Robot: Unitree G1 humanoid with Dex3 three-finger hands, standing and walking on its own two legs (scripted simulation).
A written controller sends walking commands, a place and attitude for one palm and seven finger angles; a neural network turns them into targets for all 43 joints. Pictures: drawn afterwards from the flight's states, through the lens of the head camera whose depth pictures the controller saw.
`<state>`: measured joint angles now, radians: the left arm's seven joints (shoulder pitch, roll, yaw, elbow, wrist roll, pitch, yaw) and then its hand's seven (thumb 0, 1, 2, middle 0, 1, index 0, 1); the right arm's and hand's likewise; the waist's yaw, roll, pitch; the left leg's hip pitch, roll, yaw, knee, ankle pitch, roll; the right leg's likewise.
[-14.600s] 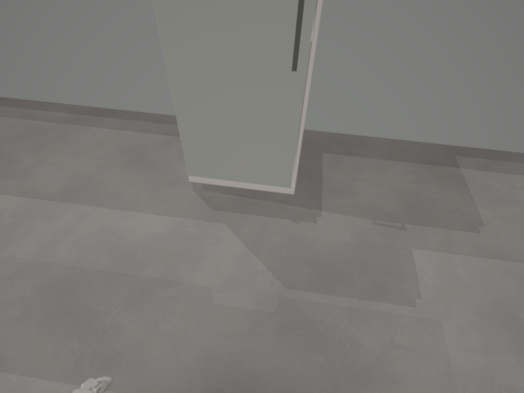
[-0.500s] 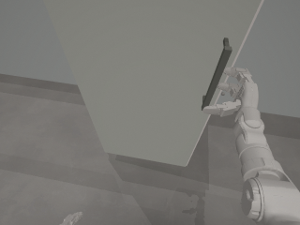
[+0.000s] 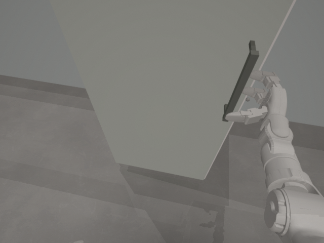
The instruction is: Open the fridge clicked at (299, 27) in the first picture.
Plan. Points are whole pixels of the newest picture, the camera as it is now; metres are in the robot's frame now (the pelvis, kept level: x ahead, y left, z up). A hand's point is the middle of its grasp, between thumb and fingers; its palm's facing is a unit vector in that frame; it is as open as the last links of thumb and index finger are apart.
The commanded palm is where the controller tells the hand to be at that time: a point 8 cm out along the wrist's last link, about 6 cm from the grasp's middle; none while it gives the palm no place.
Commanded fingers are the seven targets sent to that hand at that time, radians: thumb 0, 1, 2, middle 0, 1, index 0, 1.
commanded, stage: slide the fingers in behind the handle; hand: right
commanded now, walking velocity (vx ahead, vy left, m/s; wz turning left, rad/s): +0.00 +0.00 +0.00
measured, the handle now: (237, 86) +0.51 -0.12 +0.11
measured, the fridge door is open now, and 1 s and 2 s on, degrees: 0 0 0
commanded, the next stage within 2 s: grip the handle and tug to test in 1.82 s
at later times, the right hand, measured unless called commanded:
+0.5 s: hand (246, 107) +0.44 -0.14 +0.11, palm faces +0.06 +1.00 +0.01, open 14.0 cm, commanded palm +0.42 -0.19 +0.11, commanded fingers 0.00 0.50 -0.30 0.30 1.20 0.30 1.20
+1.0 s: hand (241, 103) +0.45 -0.12 +0.12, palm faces +0.07 +1.00 +0.01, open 14.0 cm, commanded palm +0.42 -0.17 +0.11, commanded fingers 0.00 0.50 -0.30 0.30 1.20 0.30 1.20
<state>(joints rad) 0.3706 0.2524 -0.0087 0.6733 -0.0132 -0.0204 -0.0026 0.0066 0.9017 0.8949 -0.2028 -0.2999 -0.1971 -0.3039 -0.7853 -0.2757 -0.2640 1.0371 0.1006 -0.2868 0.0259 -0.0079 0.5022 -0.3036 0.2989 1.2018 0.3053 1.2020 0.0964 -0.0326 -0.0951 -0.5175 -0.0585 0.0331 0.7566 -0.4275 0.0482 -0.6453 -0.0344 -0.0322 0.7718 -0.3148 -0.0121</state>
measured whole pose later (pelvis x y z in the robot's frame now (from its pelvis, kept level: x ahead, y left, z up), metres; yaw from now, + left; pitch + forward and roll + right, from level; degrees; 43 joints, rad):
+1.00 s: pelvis +0.00 -0.01 +0.00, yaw +0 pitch +10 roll +1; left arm 0.37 0.24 0.00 0.68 -0.01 -0.04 -0.02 0.01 0.90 0.89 -0.20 -0.30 -0.20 -0.30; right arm -0.69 -0.19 -0.19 0.90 0.11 -0.31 -0.04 -0.01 0.50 -0.30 0.30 1.20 0.30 1.20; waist 0.08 -0.04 -0.10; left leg -0.50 -0.05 0.03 0.76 -0.43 0.04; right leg -0.63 -0.03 -0.04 0.78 -0.32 -0.02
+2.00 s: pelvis +0.00 +0.00 +0.00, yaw +0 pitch +10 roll +1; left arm 0.35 0.24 0.00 0.69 0.00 -0.04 -0.02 0.01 0.90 0.89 -0.20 -0.30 -0.20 -0.30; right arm -0.73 -0.16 -0.15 0.93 0.11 -0.30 -0.07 -0.01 0.49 -0.31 0.30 1.20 0.30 1.20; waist 0.08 -0.04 -0.10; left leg -0.50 -0.05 0.03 0.75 -0.43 0.04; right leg -0.63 -0.03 -0.03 0.77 -0.32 -0.02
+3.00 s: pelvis +0.01 +0.00 +0.00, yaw +0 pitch +10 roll +0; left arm 0.35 0.24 0.00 0.67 0.00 -0.02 -0.02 0.01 0.90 0.89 -0.20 -0.30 -0.20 -0.30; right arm -0.68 -0.13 -0.14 0.85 0.10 -0.25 -0.09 0.01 -0.73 -0.85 0.36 1.37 0.36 1.37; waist 0.07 -0.04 -0.11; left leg -0.46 -0.05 0.03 0.72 -0.43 0.05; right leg -0.59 -0.02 -0.03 0.74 -0.32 -0.01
